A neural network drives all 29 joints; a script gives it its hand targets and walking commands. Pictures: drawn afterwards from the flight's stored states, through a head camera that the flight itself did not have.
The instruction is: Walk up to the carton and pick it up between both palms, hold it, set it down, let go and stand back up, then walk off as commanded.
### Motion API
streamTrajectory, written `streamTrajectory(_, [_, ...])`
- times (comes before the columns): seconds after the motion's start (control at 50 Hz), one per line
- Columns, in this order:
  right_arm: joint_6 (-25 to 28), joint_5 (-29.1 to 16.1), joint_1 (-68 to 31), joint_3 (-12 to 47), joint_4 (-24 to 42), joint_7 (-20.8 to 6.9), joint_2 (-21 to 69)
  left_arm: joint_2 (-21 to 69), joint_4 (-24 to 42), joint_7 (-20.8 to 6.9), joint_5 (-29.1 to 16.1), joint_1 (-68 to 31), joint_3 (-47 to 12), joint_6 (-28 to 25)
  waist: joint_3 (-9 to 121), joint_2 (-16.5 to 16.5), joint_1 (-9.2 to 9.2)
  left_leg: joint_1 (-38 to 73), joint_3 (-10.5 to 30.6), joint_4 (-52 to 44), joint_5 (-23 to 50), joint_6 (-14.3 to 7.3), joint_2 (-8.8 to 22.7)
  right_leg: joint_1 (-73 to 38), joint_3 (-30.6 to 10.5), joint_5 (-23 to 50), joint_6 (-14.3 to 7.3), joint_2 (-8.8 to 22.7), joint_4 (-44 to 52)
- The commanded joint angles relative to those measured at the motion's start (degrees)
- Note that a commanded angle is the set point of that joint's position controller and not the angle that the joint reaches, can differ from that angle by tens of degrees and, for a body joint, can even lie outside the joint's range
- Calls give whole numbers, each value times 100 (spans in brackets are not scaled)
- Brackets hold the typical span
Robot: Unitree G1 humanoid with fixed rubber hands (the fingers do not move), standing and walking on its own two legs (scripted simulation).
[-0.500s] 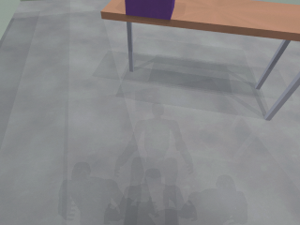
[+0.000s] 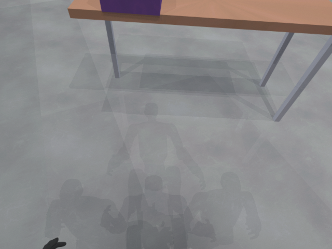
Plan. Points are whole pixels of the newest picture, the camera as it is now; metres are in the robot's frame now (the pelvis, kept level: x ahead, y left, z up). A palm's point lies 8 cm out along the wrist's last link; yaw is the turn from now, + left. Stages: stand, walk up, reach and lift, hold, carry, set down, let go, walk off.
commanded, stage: walk up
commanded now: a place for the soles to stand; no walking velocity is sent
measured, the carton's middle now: out of the picture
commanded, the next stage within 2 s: none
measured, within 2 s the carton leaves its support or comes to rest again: neither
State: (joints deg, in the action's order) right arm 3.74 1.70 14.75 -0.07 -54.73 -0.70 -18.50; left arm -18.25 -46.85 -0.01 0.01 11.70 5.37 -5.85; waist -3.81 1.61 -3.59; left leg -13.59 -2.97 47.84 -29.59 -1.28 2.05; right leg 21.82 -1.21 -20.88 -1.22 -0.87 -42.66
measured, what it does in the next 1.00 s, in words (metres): walks ahead: left foot, then right foot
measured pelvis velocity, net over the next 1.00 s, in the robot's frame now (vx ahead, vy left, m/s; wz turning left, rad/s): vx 0.21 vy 0.08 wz -0.08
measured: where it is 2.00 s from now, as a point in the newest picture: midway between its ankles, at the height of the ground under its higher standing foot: (144, 229)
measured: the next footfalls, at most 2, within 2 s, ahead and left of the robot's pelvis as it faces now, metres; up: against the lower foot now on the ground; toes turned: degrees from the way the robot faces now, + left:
left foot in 0.26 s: +0.17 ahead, +0.14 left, +0.00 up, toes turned +4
right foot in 0.58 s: +0.20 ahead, -0.11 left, +0.00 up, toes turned -1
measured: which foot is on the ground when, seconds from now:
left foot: up 0.00-0.24, down 0.26-0.60, up 0.62-0.88, down 0.90-1.00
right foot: down 0.00-0.28, up 0.30-0.56, down 0.58-0.90, up 0.92-1.00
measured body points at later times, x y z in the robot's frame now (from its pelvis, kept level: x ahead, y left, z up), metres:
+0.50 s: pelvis +0.13 +0.04 -0.01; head +0.16 +0.05 +0.44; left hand +0.22 +0.32 -0.13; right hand +0.24 -0.25 -0.11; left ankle +0.13 +0.14 -0.71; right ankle +0.08 -0.11 -0.66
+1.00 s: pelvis +0.21 +0.08 -0.02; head +0.25 +0.07 +0.43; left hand +0.29 +0.38 -0.13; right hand +0.33 -0.21 -0.13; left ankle +0.25 +0.17 -0.71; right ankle +0.15 -0.08 -0.66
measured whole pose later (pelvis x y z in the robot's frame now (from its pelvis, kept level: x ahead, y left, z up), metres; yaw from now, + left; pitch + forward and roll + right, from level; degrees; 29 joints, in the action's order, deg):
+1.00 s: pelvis +0.21 +0.08 -0.02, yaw -5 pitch -1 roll -2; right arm 4.8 1.3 9.5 -0.1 -43.9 -1.3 -19.9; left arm -18.7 -47.9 1.6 0.0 17.7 5.5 -5.3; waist -6.4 -2.1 0.4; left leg -27.7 -3.6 53.3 -25.0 -2.1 2.2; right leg 26.6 -4.8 -28.9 -0.7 -1.1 -68.9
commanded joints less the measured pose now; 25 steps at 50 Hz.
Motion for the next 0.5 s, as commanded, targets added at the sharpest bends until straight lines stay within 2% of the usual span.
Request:
streamTrajectory(0.0, [163,-172,-976,-465,1159,69,-1503,-2202,-35,79,-41,1834,483,-162,614,308,1065,-3618,601,2692,-80,-56,-130,-4071,-3972,3641,-1724,2425,1826])
streamTrajectory(0.02, [184,-166,-1069,-455,1175,72,-1446,-2054,-71,134,-91,1841,414,-169,321,191,1061,-3810,559,2780,127,-19,3,-3883,-3293,4933,-1787,2228,1503])
streamTrajectory(0.04, [172,-98,-956,-463,1167,58,-1377,-1949,-24,186,-95,1714,366,-157,266,153,963,-3838,585,2497,282,-33,164,-3629,-2837,4986,-1606,1939,1322])
streamTrajectory(0.08, [108,-103,-776,-531,1199,-38,-1381,-1888,15,207,-10,1519,343,-136,299,540,831,-3300,586,1943,424,-67,277,-2972,-2359,4743,-1375,1626,1265])
streamTrajectory(0.1, [87,-65,-906,-571,1269,-75,-1335,-1876,39,211,1,1537,358,-141,244,474,840,-3314,537,1544,349,-67,298,-2808,-2402,4482,-1307,1598,1228])
streamTrajectory(0.16, [131,-64,-1192,-630,1523,-104,-1394,-1998,182,212,74,1325,340,-165,60,691,810,-3087,413,525,231,7,388,-2184,-2357,3891,-1436,1700,1265])
streamTrajectory(0.18, [168,-56,-1120,-663,1567,-108,-1389,-2019,272,204,89,1028,343,-170,148,694,673,-2654,371,110,311,5,406,-1831,-2214,3616,-1377,1710,1240])
streamTrajectory(0.2, [195,-51,-891,-685,1461,-117,-1381,-2077,310,181,79,717,355,-149,113,845,502,-2122,325,-254,601,-51,366,-1405,-2005,3389,-1277,1659,1030])
streamTrajectory(0.22, [240,-46,-376,-751,1320,-117,-1375,-2022,408,153,67,389,289,-111,255,724,128,-921,230,-1058,1063,-109,246,-707,-1611,2939,-1025,1375,611])
streamTrajectory(0.24, [301,15,529,-868,939,-99,-1508,-1774,435,113,65,154,203,-96,791,156,-358,790,252,-1809,1498,-257,8,71,-1056,2800,-750,912,-561])
streamTrajectory(0.26, [329,138,1261,-1074,733,-42,-2009,-1182,491,68,9,333,43,-111,1271,-1099,-640,1924,1345,-2109,1181,-471,781,985,-480,2076,-408,263,-2282])
streamTrajectory(0.28, [331,-32,1104,-1095,926,-16,-2416,-1062,515,87,-39,550,19,-128,1160,-1787,-487,2078,3899,-3209,1041,-1023,2426,2310,-150,-894,-142,-559,-3283])
streamTrajectory(0.3, [307,-216,692,-1052,996,-40,-2264,-1574,351,141,-7,381,112,-89,789,-790,-328,1748,3953,-3076,652,-1264,2443,2396,-455,-958,-202,-197,-3652])
streamTrajectory(0.32, [293,-206,488,-958,1099,-28,-2078,-1634,315,125,-19,333,100,-100,341,-748,-177,1452,3445,-2899,1031,-1369,2338,2452,-372,-798,-194,-30,-3660])
streamTrajectory(0.34, [261,-165,363,-866,1078,-10,-1878,-1596,254,96,-31,312,138,-98,49,-634,-57,1186,2798,-2743,1736,-1331,2081,2384,-357,-712,-204,74,-3407])
streamTrajectory(0.38, [273,-108,353,-814,1076,18,-1796,-1530,222,51,-13,479,135,-96,12,-1031,-6,919,2170,-2477,2875,-1299,1931,2010,-387,-703,-177,263,-3014])
streamTrajectory(0.4, [298,-110,381,-785,1038,23,-1792,-1464,238,23,3,457,154,-87,-26,-1004,-2,907,2045,-2374,3248,-1300,1894,1912,-337,-702,-132,221,-2793])
streamTrajectory(0.42, [303,-93,366,-775,1003,23,-1850,-1453,316,21,1,395,154,-81,-109,-1079,0,883,1783,-2253,3428,-1227,1728,1747,-312,-681,-85,233,-2402])
streamTrajectory(0.44, [293,-75,340,-776,1004,28,-1829,-1409,398,4,-24,254,139,-95,-236,-1104,-26,927,1626,-2146,3641,-1250,1660,1839,-141,-808,-62,229,-2028])
streamTrajectory(0.46, [284,-52,315,-805,1027,22,-1942,-1363,484,-2,-2,182,150,-92,-251,-1325,-51,906,1617,-2094,3716,-1330,1748,1758,-46,-947,-52,277,-1614])
streamTrajectory(0.48, [250,-39,424,-819,1044,14,-1991,-1406,580,-2,6,23,148,-112,-254,-1424,-139,905,1547,-2040,3816,-1319,1692,1724,110,-1133,-73,269,-1314])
